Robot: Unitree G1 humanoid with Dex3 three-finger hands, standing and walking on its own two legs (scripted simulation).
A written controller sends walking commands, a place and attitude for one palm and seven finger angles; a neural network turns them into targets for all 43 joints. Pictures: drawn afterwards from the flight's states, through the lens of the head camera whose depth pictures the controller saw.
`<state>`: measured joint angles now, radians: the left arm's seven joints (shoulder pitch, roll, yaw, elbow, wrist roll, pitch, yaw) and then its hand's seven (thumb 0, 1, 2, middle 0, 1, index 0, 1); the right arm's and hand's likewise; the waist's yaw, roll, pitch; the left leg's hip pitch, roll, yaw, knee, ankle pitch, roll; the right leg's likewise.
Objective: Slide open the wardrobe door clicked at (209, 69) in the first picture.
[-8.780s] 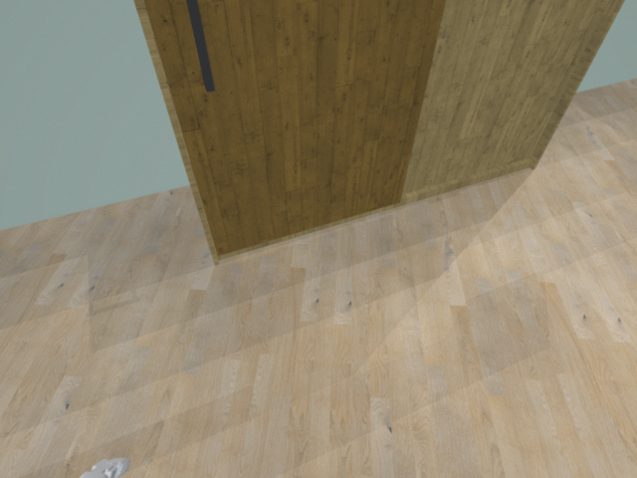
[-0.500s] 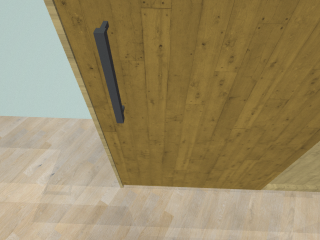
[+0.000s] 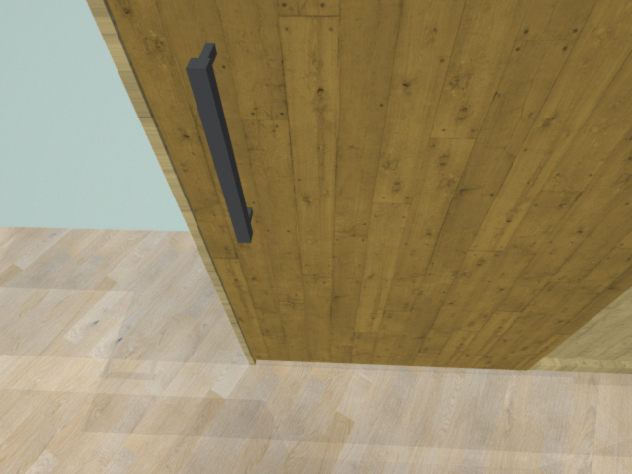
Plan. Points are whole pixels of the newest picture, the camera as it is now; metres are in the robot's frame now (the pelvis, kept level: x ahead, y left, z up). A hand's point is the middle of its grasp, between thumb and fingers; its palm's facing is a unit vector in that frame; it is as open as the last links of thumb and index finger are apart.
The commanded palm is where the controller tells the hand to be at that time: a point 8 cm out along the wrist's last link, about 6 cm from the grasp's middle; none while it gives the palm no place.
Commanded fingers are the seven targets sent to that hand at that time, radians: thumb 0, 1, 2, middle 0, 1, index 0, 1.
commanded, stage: come to a stop and stand still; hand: left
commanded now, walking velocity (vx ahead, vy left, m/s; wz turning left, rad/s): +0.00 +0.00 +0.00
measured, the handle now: (230, 159) +0.47 +0.15 +0.13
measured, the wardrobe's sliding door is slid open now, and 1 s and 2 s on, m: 0.00 0.00 0.00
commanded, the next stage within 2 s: look again from close up in 0.92 s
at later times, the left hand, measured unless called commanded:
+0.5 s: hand out of the picture -0.04 +0.21 -0.17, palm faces +0.01 -0.98 -0.21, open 7.3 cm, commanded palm none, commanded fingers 0.00 0.90 0.90 -0.20 -0.30 -0.20 -0.30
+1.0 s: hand out of the picture +0.00 +0.20 -0.17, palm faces +0.00 -0.98 -0.19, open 7.3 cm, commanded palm none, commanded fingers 0.00 0.90 0.90 -0.20 -0.30 -0.20 -0.30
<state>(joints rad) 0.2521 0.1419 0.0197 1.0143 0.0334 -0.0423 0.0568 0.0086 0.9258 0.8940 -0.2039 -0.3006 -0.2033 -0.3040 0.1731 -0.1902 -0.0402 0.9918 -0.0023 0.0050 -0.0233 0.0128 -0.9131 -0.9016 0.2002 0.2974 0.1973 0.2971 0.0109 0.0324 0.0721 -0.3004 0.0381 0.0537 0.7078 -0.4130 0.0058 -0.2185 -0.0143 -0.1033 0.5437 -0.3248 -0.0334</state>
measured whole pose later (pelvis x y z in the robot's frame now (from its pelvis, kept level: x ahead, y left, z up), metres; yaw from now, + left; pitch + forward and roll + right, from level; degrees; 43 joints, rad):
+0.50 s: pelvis -0.03 +0.03 +0.01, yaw +0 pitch +0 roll +0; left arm 0.33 0.18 0.00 1.04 0.02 0.00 0.02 0.01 0.91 0.89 -0.20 -0.30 -0.20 -0.30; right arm 0.33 -0.19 0.00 1.05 -0.02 0.00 -0.01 0.00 -0.91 -0.90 0.20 0.30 0.20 0.30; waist 0.00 0.00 0.03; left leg -0.27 -0.02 0.08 0.45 -0.19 0.05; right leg -0.23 -0.05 -0.06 0.48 -0.24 0.00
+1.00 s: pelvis -0.01 +0.03 +0.01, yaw -1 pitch -1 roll +0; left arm 0.27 0.16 -0.01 1.09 0.02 -0.02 0.03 0.01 0.92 0.89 -0.20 -0.30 -0.20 -0.30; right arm 0.25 -0.16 0.01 1.11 -0.01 -0.03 -0.02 0.01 -0.92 -0.90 0.20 0.30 0.20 0.30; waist 0.01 -0.01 0.04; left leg -0.20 -0.02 0.09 0.43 -0.22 0.04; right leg -0.17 -0.04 -0.06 0.46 -0.27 0.01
